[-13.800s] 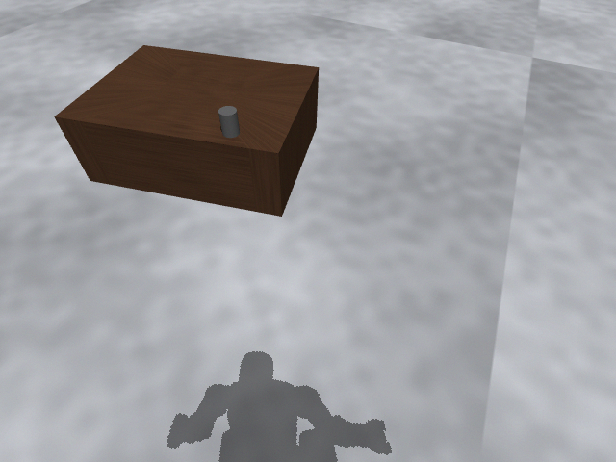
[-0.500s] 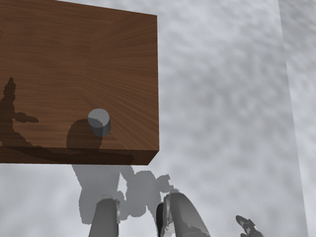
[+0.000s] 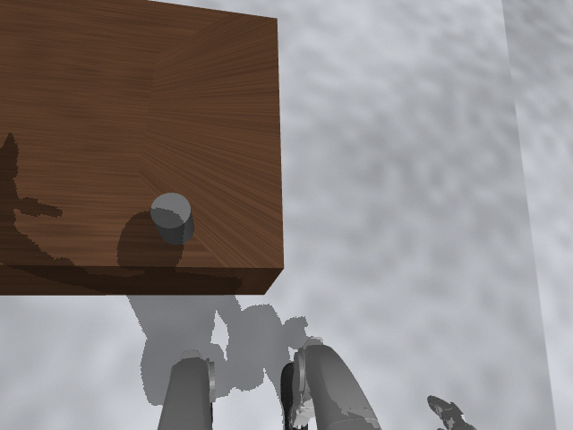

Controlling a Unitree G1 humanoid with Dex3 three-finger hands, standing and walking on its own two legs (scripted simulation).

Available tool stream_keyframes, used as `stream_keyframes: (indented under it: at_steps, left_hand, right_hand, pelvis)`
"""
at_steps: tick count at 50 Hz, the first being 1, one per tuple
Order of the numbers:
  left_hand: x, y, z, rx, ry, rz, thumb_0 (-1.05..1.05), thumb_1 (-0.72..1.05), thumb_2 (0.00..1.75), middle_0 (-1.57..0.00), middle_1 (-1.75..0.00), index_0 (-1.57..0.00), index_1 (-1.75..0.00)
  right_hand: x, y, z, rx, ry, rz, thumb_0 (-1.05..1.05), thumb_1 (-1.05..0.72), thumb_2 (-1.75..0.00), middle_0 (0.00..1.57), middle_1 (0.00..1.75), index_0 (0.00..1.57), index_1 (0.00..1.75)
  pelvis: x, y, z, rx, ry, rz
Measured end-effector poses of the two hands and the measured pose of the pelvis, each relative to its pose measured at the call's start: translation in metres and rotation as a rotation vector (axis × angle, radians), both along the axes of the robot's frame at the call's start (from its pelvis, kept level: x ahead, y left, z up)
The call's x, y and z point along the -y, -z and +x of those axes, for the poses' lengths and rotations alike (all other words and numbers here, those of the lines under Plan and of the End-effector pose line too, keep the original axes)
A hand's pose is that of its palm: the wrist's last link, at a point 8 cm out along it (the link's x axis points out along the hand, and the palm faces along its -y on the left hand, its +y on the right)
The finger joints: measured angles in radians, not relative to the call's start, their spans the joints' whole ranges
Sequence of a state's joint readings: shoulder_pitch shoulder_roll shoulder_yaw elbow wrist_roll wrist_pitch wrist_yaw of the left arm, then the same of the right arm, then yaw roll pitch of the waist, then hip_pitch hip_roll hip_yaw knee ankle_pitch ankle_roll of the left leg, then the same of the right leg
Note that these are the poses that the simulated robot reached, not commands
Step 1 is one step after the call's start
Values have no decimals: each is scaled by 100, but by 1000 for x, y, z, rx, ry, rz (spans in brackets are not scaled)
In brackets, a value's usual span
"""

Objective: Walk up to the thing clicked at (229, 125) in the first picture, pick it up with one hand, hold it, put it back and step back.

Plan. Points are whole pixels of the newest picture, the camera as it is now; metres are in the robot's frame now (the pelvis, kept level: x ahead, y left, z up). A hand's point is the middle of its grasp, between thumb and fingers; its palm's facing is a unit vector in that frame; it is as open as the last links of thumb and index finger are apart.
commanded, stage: go down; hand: left
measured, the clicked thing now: (174, 220) +0.48 +0.15 -0.25
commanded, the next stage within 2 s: approach in 0.66 s
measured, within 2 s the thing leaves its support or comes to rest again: neither
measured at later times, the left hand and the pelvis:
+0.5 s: hand out of the picture +0.44 +0.36 +0.06, palm faces +0.08 -1.00 +0.00, open 16.9 cm; pelvis +0.00 +0.00 +0.00, yaw +0 degrees
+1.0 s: hand out of the picture +0.45 +0.35 +0.02, palm faces +0.07 -1.00 +0.02, open 17.4 cm; pelvis -0.01 +0.00 -0.02, yaw +0 degrees
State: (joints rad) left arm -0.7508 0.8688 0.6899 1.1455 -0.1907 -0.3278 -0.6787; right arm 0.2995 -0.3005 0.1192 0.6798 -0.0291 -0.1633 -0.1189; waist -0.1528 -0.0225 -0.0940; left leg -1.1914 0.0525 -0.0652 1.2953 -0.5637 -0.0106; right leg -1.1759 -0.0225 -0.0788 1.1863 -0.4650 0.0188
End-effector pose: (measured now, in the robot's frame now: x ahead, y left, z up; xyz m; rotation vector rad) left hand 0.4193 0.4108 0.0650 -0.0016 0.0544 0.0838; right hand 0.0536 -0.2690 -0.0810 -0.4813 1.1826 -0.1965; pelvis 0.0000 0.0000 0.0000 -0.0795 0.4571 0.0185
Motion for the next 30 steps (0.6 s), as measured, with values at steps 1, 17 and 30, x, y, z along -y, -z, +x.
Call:
stream_keyframes:
  at_steps: [1,17,30]
  left_hand:
    - [0,-1,0,2,-1,1,-1,-38,8,-4,-6,-3,-6]
    - [-4,2,-7,-7,-4,1,-1,-38,8,-4,-6,-4,-6]
    - [-4,-1,2,-1,2,2,-1,-38,8,-4,-7,-4,-6]
  right_hand:
    - [0,0,0,0,1,-1,0,-90,-90,21,30,21,30]
    - [0,-1,9,20,-17,-3,0,-90,-90,21,30,21,30]
    - [-4,0,7,17,-8,-5,0,-90,-90,21,30,21,30]
  pelvis:
    - [0,0,0,0,0,0]
    - [-1,-1,0,3,-4,-2]
    - [-3,1,0,-2,-2,-6]
